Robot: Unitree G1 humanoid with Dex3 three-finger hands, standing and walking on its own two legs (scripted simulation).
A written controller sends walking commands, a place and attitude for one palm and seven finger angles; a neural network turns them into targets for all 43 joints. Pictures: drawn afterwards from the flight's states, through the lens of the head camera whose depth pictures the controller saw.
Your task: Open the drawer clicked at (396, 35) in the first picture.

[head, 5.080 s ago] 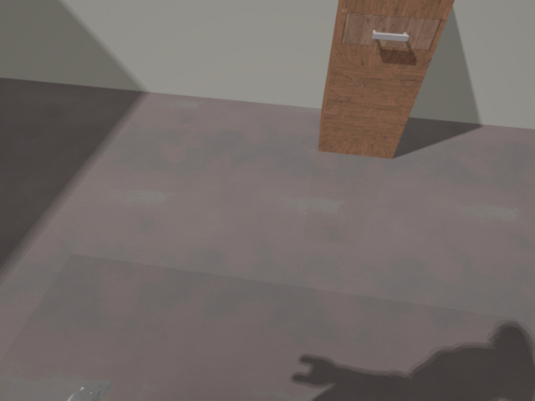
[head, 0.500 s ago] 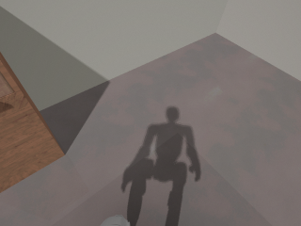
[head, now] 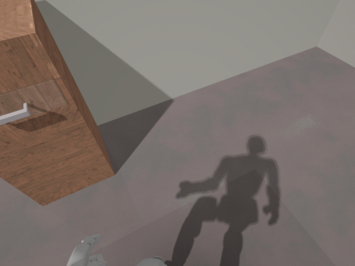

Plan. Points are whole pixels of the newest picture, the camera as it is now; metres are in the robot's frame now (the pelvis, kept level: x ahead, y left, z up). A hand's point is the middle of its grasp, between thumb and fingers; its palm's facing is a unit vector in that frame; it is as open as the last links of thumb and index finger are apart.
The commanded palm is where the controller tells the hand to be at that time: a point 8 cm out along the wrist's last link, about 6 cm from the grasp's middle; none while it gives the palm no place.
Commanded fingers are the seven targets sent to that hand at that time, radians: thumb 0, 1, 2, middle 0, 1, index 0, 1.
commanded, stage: turn to face it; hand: left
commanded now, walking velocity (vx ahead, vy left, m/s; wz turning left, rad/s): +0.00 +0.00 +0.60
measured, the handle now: (5, 115) +0.60 +0.63 -0.06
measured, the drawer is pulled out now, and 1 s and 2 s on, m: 0.00 0.00 0.00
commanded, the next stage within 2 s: take the last steps up to it in 0.74 s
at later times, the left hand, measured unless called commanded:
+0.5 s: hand out of the picture -0.06 +0.25 -0.17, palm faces +0.35 -0.90 -0.27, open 7.4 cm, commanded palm none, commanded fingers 0.00 0.90 0.90 -0.20 -0.30 -0.20 -0.30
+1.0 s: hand out of the picture -0.06 +0.16 -0.13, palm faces +0.49 -0.83 -0.26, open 7.4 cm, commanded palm none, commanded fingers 0.00 0.90 0.90 -0.20 -0.30 -0.20 -0.30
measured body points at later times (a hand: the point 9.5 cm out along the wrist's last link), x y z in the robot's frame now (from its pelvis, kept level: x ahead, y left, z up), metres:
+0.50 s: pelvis -0.02 +0.02 +0.00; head +0.01 +0.06 +0.45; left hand -0.08 +0.30 -0.15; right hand +0.17 -0.18 -0.12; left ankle -0.04 +0.13 -0.73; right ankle -0.01 -0.13 -0.66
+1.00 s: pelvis -0.02 -0.03 +0.02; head +0.00 -0.06 +0.46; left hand -0.09 +0.21 -0.11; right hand +0.12 -0.23 -0.15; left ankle -0.12 +0.11 -0.64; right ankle +0.02 -0.10 -0.73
